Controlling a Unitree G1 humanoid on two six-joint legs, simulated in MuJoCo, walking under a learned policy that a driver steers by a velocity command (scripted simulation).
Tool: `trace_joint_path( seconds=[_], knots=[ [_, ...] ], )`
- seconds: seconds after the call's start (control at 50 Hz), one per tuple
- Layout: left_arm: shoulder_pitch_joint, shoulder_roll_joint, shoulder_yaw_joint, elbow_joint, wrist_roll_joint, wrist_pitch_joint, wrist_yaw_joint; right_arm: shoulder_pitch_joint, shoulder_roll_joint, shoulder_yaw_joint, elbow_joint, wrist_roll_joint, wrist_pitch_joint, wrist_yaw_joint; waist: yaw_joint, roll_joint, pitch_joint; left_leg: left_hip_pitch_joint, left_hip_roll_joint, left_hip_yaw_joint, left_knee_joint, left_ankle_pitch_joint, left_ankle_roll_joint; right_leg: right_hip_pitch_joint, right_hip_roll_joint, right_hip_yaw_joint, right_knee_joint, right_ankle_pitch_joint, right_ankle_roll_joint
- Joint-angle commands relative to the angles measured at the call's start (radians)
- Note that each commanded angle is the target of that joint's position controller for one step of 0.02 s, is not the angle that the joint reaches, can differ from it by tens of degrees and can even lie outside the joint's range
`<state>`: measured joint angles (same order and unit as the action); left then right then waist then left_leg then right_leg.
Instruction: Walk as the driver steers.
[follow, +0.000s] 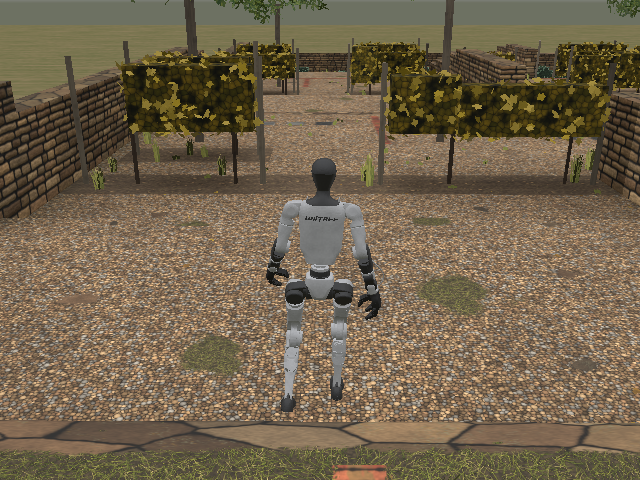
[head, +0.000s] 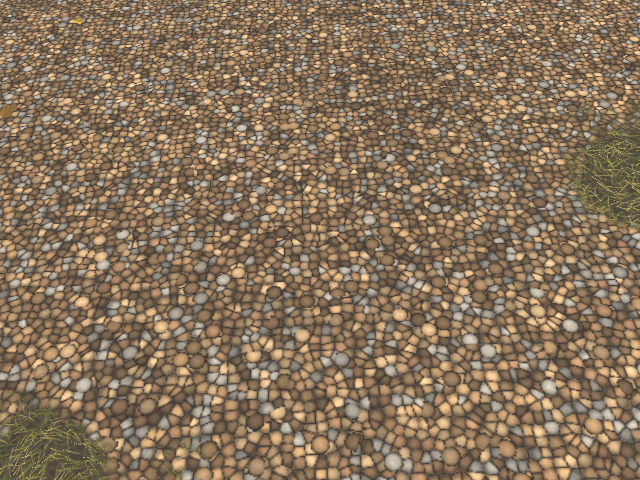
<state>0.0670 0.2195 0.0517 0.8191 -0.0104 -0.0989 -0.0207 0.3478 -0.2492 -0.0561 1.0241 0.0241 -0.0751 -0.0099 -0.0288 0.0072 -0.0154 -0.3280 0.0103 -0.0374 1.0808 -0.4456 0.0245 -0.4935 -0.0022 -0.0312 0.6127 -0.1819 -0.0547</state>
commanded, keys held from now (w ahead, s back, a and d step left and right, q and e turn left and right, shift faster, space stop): w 1.00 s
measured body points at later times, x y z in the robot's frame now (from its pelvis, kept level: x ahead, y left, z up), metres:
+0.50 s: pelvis +0.27 +0.04 +0.00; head +0.31 +0.04 +0.45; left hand +0.21 +0.30 -0.14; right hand +0.50 -0.18 -0.10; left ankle +0.39 +0.14 -0.73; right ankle +0.09 -0.09 -0.71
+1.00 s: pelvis +0.54 +0.03 +0.01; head +0.57 +0.03 +0.46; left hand +0.77 +0.25 -0.09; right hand +0.48 -0.23 -0.14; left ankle +0.39 +0.14 -0.72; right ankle +0.71 -0.09 -0.71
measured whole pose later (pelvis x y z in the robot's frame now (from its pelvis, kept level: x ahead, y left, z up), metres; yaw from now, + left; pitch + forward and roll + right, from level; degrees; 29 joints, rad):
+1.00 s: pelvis +0.54 +0.03 +0.01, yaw +0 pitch +2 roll +2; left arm -0.04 0.22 0.05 0.87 -0.02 -0.09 -0.03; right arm 0.41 -0.23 -0.07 1.06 0.01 -0.07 -0.01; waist -0.09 -0.03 0.02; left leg 0.09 -0.04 0.04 0.23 -0.36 0.02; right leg -0.56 -0.06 -0.02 0.51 0.00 -0.05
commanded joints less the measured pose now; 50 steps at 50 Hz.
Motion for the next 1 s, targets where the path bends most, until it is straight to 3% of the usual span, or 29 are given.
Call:
trace_joint_path(
  seconds=[0.02,0.06,0.1,0.18,0.26,0.36,0.4,0.44,0.46,0.48,0.5,0.52,0.54,0.56,0.58,0.6,0.62,0.66,0.7,0.74,0.84,0.94,0.98,1.0],
  knots=[
    [0.171,0.148,0.042,0.012,0.011,0.003,0.003,-0.100,-0.094,-0.023,-0.102,-0.004,-0.029,-0.012,0.084,-0.076,-0.077,-0.496,0.083,-0.020,0.150,0.119,0.026,0.479,-0.290,0.436,-0.333,0.025,-0.175],
    [0.120,0.096,0.032,0.020,0.021,-0.005,-0.001,-0.066,-0.068,-0.030,-0.090,-0.013,-0.004,-0.020,0.020,-0.096,-0.052,-0.351,0.119,-0.031,0.048,0.175,0.032,0.319,-0.240,0.330,-0.392,0.090,-0.153],
    [0.161,0.109,0.037,0.047,0.016,-0.011,0.006,-0.070,-0.045,-0.032,-0.086,-0.015,0.007,-0.018,0.009,-0.091,-0.044,-0.339,0.117,-0.023,-0.018,0.245,0.033,0.301,-0.225,0.267,-0.437,0.143,-0.162],
    [0.242,0.125,0.039,0.096,0.004,-0.006,0.033,-0.223,-0.042,-0.035,-0.134,-0.020,0.003,-0.013,0.033,-0.064,0.001,-0.419,0.111,-0.025,-0.241,0.444,0.012,0.353,-0.220,0.200,-0.471,0.197,-0.151],
    [0.302,0.132,0.039,0.135,-0.001,-0.005,0.038,-0.349,-0.021,-0.024,-0.166,-0.014,-0.001,0.005,0.065,-0.072,0.037,-0.363,0.077,0.005,-0.426,0.577,0.003,0.365,-0.196,0.134,-0.475,0.174,-0.131],
    [0.381,0.140,0.045,0.193,-0.009,0.004,0.036,-0.491,-0.028,-0.011,-0.214,-0.003,-0.010,0.032,0.112,-0.075,0.104,-0.389,0.060,0.028,-0.541,0.507,0.018,0.502,-0.241,0.131,-0.435,0.194,-0.134],
    [0.383,0.154,0.052,0.207,-0.011,0.013,0.039,-0.504,-0.038,-0.011,-0.229,0.000,-0.018,0.042,0.103,-0.087,0.104,-0.359,0.048,0.040,-0.575,0.425,0.040,0.551,-0.263,0.135,-0.386,0.274,-0.123],
    [0.352,0.171,0.058,0.209,-0.013,0.018,0.040,-0.419,-0.067,-0.025,-0.209,0.002,-0.026,0.043,0.046,-0.118,0.053,-0.188,0.003,0.083,-0.607,0.366,0.071,0.553,-0.259,0.119,-0.293,0.515,-0.104],
    [0.326,0.163,0.054,0.204,-0.017,0.020,0.041,-0.291,-0.103,-0.046,-0.169,-0.002,-0.028,0.039,-0.020,-0.111,-0.018,-0.002,-0.029,0.109,-0.627,0.383,0.097,0.522,-0.220,0.083,-0.161,0.675,-0.083],
    [0.292,0.141,0.043,0.185,-0.010,0.018,0.040,-0.091,-0.164,-0.072,-0.111,-0.007,-0.028,0.032,-0.105,-0.083,-0.144,0.306,0.037,0.033,-0.581,0.417,0.145,0.366,-0.170,0.044,0.069,0.624,-0.049],
    [0.376,0.050,0.014,0.167,-0.004,0.001,0.029,0.074,-0.260,-0.095,-0.083,-0.025,-0.020,0.024,-0.104,0.126,-0.313,0.736,0.306,-0.379,-0.607,0.313,0.290,-0.049,-0.022,-0.019,0.485,0.222,0.031],
    [0.386,0.042,0.006,0.176,-0.010,-0.025,0.021,0.090,-0.210,-0.072,-0.073,-0.015,-0.015,0.027,-0.092,0.234,-0.399,0.790,0.396,-0.685,-0.763,0.227,0.338,-0.200,0.047,0.118,0.677,-0.376,0.028],
    [0.301,0.128,0.033,0.155,-0.036,-0.039,0.017,0.007,-0.143,-0.051,-0.085,-0.011,-0.014,0.026,-0.084,0.177,-0.266,0.684,0.353,-0.561,-0.779,0.170,0.285,-0.293,-0.020,0.155,0.753,-0.338,0.007],
    [0.224,0.147,0.037,0.133,-0.043,-0.042,0.022,-0.092,-0.106,-0.039,-0.112,-0.011,-0.015,0.026,-0.058,0.116,-0.158,0.524,0.314,-0.417,-0.805,0.216,0.249,-0.293,-0.073,0.118,0.722,-0.245,-0.004],
    [0.184,0.137,0.043,0.126,-0.030,-0.037,0.032,-0.159,-0.078,-0.029,-0.122,-0.021,-0.019,0.031,-0.025,0.051,-0.081,0.369,0.274,-0.323,-0.844,0.288,0.229,-0.251,-0.109,0.099,0.653,-0.167,-0.003],
    [0.188,0.126,0.051,0.128,-0.016,-0.024,0.041,-0.188,-0.055,-0.022,-0.121,-0.030,-0.026,0.034,0.010,0.055,-0.050,0.270,0.238,-0.254,-0.873,0.347,0.211,-0.187,-0.138,0.103,0.594,-0.120,-0.003],
    [0.219,0.097,0.049,0.134,-0.013,-0.010,0.041,-0.182,-0.046,-0.019,-0.112,-0.033,-0.027,0.038,0.032,0.073,-0.045,0.220,0.221,-0.220,-0.895,0.366,0.209,-0.140,-0.149,0.103,0.570,-0.096,-0.002],
    [0.220,0.064,0.047,0.131,-0.011,0.009,0.044,-0.144,-0.063,-0.022,-0.089,-0.027,-0.030,0.033,0.046,0.071,-0.016,0.168,0.212,-0.173,-0.931,0.406,0.219,-0.139,-0.160,0.091,0.508,-0.065,0.010],
    [0.140,0.074,0.050,0.100,-0.003,0.016,0.046,-0.104,-0.096,-0.027,-0.074,-0.026,-0.030,0.019,0.037,0.051,0.019,0.167,0.215,-0.146,-0.955,0.453,0.223,-0.205,-0.164,0.085,0.404,0.024,0.031],
    [0.067,0.070,0.048,0.075,0.003,0.016,0.041,-0.068,-0.102,-0.026,-0.062,-0.025,-0.026,0.008,0.022,0.044,0.034,0.184,0.201,-0.109,-0.960,0.497,0.207,-0.232,-0.156,0.079,0.280,0.137,0.043],
    [-0.106,0.053,0.029,0.028,-0.007,0.011,0.020,0.013,-0.117,-0.025,-0.035,-0.015,-0.023,0.001,-0.028,0.050,0.073,0.218,0.170,-0.039,-0.970,0.476,0.167,-0.168,-0.103,0.038,0.019,0.309,0.041],
    [-0.220,0.070,0.016,-0.023,-0.017,0.000,-0.010,0.089,-0.129,-0.034,0.007,-0.009,-0.001,-0.005,-0.050,0.051,0.113,0.396,0.242,-0.050,-0.897,0.524,0.165,-0.209,-0.085,0.040,-0.090,0.210,0.014],
    [-0.186,0.096,0.023,-0.022,-0.018,-0.006,-0.018,0.075,-0.145,-0.042,0.009,-0.007,0.008,-0.008,-0.017,0.069,0.088,0.431,0.257,-0.048,-0.837,0.652,0.147,-0.125,-0.062,0.024,-0.118,0.136,-0.011],
    [-0.124,0.121,0.034,-0.008,-0.016,-0.008,-0.017,0.055,-0.156,-0.046,0.003,-0.007,0.011,-0.008,0.021,0.085,0.045,0.429,0.247,-0.034,-0.767,0.816,0.135,-0.014,-0.030,-0.002,-0.127,0.110,-0.028]
  ],
)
